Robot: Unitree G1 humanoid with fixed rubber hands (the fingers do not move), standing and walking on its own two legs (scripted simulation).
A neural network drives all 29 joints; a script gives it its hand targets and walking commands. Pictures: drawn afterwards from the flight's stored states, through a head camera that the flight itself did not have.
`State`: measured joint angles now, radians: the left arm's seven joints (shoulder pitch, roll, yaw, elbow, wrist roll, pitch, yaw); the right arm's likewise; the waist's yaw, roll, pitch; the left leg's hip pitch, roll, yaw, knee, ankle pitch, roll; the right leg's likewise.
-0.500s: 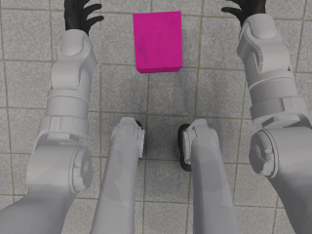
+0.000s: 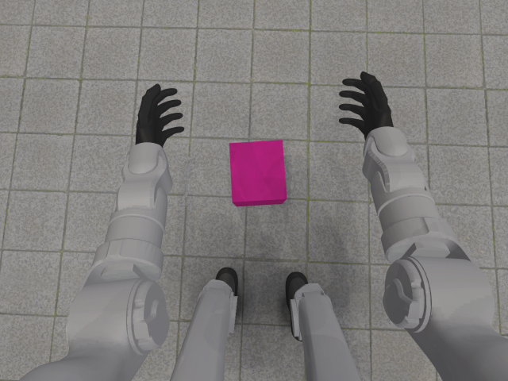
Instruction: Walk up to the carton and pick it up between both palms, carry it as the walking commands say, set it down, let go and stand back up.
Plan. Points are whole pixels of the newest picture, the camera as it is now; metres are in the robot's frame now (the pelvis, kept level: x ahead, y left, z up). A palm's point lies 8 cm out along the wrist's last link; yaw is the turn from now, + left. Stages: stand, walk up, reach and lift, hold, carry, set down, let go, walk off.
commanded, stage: let go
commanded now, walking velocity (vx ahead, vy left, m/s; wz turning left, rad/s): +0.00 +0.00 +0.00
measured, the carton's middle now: (257, 175) +0.49 +0.03 -0.58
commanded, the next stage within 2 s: stand in 1.26 s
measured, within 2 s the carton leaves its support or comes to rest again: neither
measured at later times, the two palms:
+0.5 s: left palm (88, 227) +0.33 +0.23 -0.03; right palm (431, 214) +0.35 -0.19 -0.04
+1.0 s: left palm (36, 313) +0.24 +0.23 +0.04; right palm out of the picture +0.25 -0.23 +0.04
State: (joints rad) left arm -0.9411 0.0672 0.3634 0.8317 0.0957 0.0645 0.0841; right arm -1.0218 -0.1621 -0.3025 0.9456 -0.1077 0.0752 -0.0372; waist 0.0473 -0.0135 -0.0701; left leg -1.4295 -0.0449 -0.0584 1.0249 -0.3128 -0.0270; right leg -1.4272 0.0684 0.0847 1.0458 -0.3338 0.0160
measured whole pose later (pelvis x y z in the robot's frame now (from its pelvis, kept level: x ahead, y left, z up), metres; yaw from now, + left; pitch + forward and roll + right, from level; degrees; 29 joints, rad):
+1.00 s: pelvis +0.09 +0.00 +0.11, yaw +1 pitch -1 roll +0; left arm 0.25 0.22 0.03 0.41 0.00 0.09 -0.06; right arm 0.23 -0.21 -0.03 0.44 0.00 0.09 0.07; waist 0.01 -0.01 0.07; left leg -0.14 -0.03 -0.08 0.43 -0.28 0.00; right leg -0.13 0.03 0.08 0.44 -0.30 -0.01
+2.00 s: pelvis +0.08 +0.01 +0.11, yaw +0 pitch -2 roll +0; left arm 0.22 0.34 0.01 0.87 0.03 -0.01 0.02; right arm 0.19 -0.32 -0.02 0.90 -0.02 -0.01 -0.02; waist 0.00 -0.02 -0.02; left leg -0.14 -0.03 -0.06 0.45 -0.28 0.01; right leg -0.12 0.02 0.09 0.44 -0.28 0.01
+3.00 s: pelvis +0.05 +0.01 +0.11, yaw -1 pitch -3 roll +0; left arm 0.18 0.38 -0.01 1.03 0.02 -0.02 0.01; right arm 0.13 -0.36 0.00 1.07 0.00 -0.01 -0.01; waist 0.00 -0.02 0.02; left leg -0.12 -0.03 -0.06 0.37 -0.19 0.01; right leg -0.11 0.02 0.10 0.35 -0.20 0.01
